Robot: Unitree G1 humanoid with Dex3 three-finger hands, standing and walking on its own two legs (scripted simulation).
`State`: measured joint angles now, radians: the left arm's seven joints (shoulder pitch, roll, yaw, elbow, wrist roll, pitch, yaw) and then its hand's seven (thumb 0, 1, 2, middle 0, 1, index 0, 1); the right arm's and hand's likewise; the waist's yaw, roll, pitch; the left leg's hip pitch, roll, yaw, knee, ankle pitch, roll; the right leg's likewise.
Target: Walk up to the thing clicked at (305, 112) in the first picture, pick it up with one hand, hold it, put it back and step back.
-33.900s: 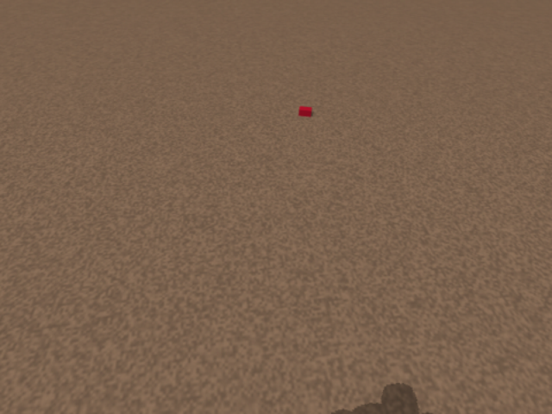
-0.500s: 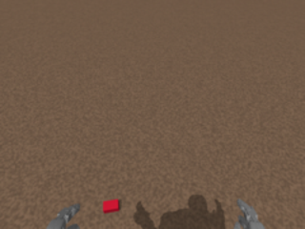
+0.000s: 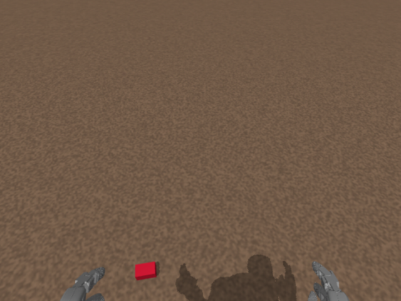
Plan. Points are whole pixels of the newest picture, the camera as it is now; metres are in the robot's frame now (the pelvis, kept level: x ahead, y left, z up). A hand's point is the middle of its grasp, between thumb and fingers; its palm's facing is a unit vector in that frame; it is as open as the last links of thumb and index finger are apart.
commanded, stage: stand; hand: left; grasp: from above
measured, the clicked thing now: (145, 270) +0.44 +0.25 -0.69
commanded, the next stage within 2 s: none
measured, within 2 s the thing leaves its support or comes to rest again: neither
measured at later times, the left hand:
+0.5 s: hand out of the picture +0.07 +0.25 -0.11, palm faces +0.03 -0.94 -0.33, open 7.4 cm
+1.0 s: hand out of the picture +0.02 +0.25 -0.10, palm faces +0.03 -0.94 -0.34, open 7.4 cm
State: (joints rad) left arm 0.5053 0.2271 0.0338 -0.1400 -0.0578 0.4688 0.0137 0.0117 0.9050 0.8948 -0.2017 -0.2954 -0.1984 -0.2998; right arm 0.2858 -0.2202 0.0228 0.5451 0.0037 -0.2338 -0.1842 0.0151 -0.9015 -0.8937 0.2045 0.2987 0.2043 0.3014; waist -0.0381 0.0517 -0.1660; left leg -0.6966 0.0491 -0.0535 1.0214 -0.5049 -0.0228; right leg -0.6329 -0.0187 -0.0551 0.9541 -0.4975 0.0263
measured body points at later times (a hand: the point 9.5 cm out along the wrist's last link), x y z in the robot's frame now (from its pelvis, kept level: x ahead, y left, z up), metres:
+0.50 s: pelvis -0.01 +0.01 +0.05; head +0.01 +0.02 +0.50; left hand +0.06 +0.29 -0.08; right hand +0.08 -0.27 -0.08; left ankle +0.00 +0.13 -0.68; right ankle -0.01 -0.14 -0.68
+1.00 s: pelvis -0.01 +0.00 +0.07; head -0.02 +0.00 +0.52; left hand +0.02 +0.29 -0.07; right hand +0.05 -0.28 -0.08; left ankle +0.00 +0.13 -0.68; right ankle -0.01 -0.14 -0.68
